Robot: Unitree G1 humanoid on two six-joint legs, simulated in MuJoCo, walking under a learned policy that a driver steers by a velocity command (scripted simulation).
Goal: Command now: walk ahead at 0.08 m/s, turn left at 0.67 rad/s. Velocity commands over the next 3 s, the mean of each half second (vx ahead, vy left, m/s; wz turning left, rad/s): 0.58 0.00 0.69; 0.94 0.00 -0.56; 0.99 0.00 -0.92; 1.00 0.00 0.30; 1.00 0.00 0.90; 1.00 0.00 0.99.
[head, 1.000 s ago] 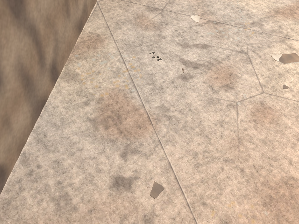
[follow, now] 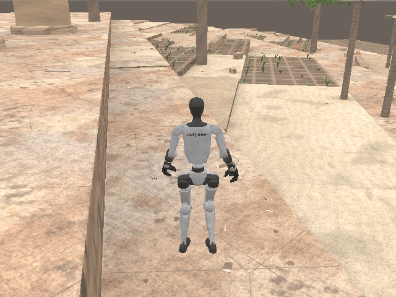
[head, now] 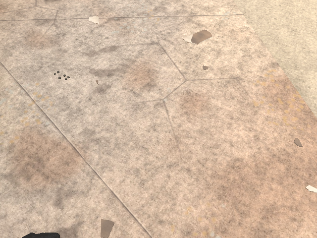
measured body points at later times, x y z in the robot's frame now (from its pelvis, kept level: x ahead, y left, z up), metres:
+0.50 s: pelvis +0.14 +0.04 -0.01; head +0.16 +0.02 +0.44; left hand -0.02 +0.27 -0.12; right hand +0.44 -0.11 -0.09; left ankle +0.20 +0.23 -0.68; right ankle +0.02 -0.13 -0.74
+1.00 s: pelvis +0.50 +0.20 -0.03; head +0.53 +0.20 +0.42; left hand +0.70 +0.46 -0.11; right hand +0.47 -0.07 -0.17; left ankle +0.26 +0.24 -0.73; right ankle +0.71 +0.16 -0.69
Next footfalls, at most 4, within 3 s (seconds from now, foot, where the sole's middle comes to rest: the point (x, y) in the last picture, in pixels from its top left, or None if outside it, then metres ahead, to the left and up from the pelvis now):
0.14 right None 0.06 -0.12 -0.78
0.60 left None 0.30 0.25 -0.78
1.06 right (113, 171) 0.75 0.20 -0.78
1.50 left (107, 96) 1.21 0.25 -0.78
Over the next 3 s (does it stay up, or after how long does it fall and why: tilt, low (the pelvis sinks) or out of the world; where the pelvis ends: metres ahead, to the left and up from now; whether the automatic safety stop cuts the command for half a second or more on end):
stays up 2.26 0.09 -0.01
